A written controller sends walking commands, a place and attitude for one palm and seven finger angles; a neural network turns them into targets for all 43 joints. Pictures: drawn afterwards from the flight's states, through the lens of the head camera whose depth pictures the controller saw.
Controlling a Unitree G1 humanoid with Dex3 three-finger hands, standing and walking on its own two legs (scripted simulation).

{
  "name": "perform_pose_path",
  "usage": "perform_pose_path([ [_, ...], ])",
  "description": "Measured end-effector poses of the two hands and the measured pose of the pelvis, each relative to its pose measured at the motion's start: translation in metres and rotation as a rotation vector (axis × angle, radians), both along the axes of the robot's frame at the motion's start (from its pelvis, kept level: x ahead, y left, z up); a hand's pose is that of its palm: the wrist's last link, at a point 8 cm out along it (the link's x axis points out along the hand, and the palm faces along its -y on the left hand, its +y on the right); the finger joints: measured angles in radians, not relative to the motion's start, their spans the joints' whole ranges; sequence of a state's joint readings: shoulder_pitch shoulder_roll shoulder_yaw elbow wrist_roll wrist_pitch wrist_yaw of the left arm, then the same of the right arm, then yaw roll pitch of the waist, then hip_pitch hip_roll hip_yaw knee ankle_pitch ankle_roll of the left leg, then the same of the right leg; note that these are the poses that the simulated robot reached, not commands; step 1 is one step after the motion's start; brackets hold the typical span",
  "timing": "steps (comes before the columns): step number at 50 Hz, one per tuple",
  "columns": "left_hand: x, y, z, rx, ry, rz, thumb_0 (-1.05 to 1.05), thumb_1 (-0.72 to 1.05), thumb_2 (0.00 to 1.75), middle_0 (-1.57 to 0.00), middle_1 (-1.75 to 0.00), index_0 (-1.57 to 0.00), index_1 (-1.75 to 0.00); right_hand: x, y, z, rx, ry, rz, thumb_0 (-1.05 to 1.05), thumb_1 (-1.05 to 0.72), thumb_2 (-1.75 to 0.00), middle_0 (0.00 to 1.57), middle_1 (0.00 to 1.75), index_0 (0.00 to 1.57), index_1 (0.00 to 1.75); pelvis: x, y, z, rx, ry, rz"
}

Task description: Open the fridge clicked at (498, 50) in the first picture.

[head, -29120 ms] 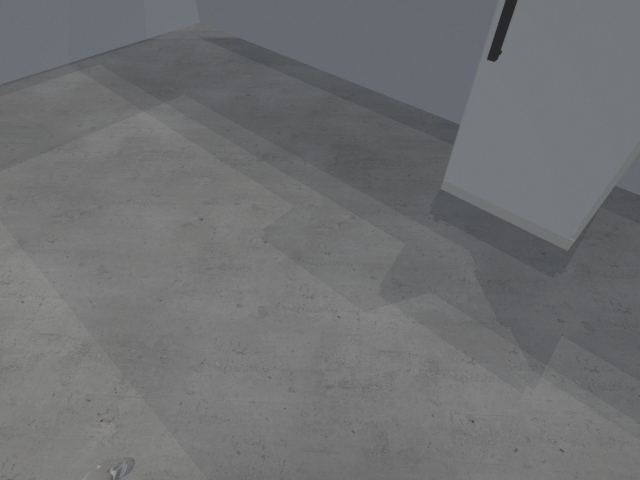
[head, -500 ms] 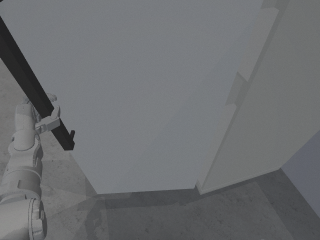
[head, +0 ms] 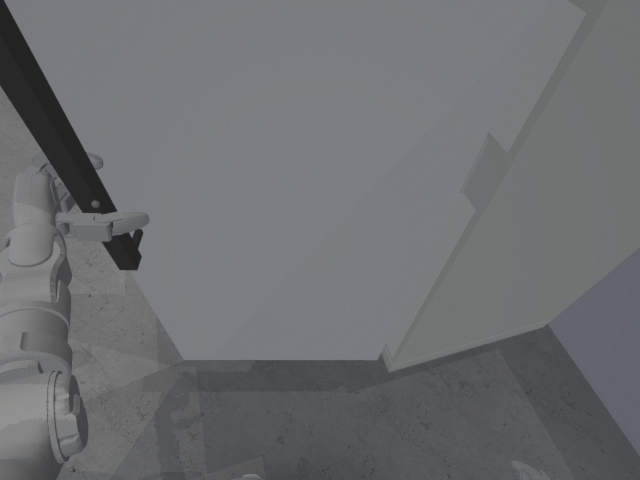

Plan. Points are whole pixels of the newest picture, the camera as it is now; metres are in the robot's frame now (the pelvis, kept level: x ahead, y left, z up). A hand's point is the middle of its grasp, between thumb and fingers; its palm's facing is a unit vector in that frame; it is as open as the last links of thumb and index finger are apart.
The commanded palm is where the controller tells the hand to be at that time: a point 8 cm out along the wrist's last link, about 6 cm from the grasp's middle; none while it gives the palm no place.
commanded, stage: loosen the grip on the handle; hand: left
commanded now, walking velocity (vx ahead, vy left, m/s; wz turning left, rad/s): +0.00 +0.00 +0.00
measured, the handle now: (77, 146) +0.46 +0.32 +0.15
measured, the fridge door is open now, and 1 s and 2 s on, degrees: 75 73 73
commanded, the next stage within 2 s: slip the hand off the handle in 0.24 s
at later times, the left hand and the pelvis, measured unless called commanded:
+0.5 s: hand (57, 199) +0.43 +0.36 +0.09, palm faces +0.43 -0.87 -0.24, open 14.2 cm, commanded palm +0.39 +0.38 +0.10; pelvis +0.06 +0.01 +0.00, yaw +0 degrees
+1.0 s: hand (4, 208) +0.41 +0.41 +0.09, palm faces +0.39 -0.89 -0.23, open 14.6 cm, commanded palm +0.36 +0.43 +0.10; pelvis +0.04 +0.01 -0.01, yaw +1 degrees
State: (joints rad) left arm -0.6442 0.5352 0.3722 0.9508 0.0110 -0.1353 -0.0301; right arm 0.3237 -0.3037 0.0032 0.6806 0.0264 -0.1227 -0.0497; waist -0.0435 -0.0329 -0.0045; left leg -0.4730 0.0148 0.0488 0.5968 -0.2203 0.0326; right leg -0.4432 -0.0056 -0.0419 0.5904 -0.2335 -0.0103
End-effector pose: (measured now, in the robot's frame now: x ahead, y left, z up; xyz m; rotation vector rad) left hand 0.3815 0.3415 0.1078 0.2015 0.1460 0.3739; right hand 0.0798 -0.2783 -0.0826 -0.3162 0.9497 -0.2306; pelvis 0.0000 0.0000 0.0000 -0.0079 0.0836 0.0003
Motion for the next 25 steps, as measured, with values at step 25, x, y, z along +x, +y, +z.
perform_pose_path([
  [25,0.008,0.052,-0.006,0.008,0.026,0.103,-0.01,-0.54,0.2,-0.26,-1.16,-0.34,-1.2,0.089,0.036,-0.016,0.059,-0.023,0.037,0.01,-0.9,-0.9,0.21,0.3,0.2,0.3,0.062,0.008,-0.005,-0.016,0.081,0.003],
])
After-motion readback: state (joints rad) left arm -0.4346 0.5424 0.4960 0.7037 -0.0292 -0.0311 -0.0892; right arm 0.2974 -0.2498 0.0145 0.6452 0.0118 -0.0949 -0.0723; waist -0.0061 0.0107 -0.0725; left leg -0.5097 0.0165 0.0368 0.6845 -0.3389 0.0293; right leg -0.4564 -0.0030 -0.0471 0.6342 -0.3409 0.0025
